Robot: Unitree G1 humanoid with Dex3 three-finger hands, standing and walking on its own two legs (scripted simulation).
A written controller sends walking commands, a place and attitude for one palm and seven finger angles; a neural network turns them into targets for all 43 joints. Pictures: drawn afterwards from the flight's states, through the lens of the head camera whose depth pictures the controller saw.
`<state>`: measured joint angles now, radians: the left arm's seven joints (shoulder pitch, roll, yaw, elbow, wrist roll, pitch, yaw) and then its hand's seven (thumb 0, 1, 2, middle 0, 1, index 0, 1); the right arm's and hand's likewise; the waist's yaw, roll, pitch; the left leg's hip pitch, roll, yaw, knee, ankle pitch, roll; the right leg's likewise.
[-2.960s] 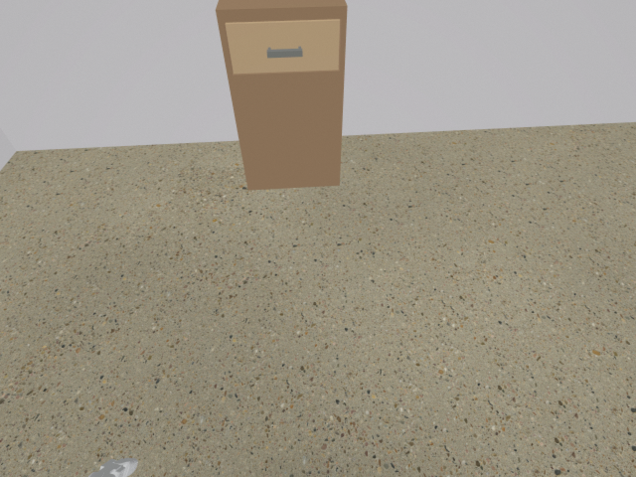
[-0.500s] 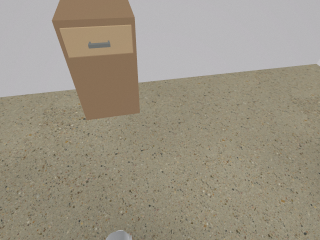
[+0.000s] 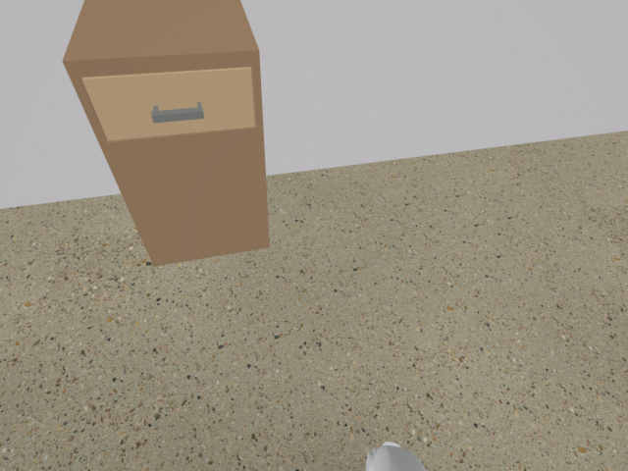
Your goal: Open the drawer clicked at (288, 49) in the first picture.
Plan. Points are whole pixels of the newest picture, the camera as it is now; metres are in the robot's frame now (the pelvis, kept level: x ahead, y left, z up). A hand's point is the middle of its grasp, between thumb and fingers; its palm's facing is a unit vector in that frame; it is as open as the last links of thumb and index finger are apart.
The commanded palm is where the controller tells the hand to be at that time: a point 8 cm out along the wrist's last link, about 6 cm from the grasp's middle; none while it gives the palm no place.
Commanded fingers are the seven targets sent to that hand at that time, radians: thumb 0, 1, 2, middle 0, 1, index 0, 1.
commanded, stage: walk to a spot facing it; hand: left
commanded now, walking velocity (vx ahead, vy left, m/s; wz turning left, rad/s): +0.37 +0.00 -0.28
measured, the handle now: (178, 111) +0.97 +0.42 -0.10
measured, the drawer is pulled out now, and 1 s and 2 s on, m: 0.00 0.00 0.00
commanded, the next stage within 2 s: turn to face it in 0.22 s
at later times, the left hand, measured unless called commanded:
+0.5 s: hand (248, 401) +0.26 +0.12 -0.17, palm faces +0.04 -0.98 -0.21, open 7.2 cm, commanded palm none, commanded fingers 0.00 0.90 0.90 -0.20 -0.30 -0.20 -0.30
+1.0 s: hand (221, 375) +0.29 +0.17 -0.18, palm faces +0.23 -0.94 -0.24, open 7.4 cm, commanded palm none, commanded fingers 0.00 0.90 0.90 -0.20 -0.30 -0.20 -0.30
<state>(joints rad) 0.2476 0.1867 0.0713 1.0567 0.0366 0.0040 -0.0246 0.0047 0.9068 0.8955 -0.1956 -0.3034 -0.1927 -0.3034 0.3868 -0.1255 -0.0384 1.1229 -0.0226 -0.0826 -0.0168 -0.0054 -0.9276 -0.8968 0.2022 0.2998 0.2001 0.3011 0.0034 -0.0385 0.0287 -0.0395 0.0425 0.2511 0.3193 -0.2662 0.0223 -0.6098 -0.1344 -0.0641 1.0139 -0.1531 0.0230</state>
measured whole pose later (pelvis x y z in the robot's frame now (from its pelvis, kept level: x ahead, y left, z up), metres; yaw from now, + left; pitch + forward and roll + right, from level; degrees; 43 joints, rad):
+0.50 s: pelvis +0.21 -0.07 -0.01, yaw +2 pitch -1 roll -1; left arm 0.23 0.16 0.04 1.06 0.02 -0.05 0.02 -0.01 0.94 0.89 -0.20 -0.30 -0.20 -0.30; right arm 0.24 -0.17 -0.06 1.06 -0.02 0.00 -0.01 0.01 -0.92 -0.90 0.20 0.30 0.20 0.30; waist -0.04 0.04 0.03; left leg -0.54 0.13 0.09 0.96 -0.25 -0.04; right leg -0.17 -0.02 -0.25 0.43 -0.24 -0.05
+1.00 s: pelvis +0.27 -0.04 -0.01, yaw +11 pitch +0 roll -1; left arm 0.19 0.21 0.06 1.00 0.02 0.04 0.03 0.00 0.91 0.90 -0.20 -0.30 -0.19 -0.30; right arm 0.16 -0.18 -0.04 0.99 -0.03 0.01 -0.01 0.00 -0.91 -0.90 0.20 0.30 0.20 0.30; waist -0.01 0.01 0.05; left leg -0.31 0.01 0.08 0.46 -0.15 0.06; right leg -0.38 -0.08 -0.05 0.85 -0.45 0.07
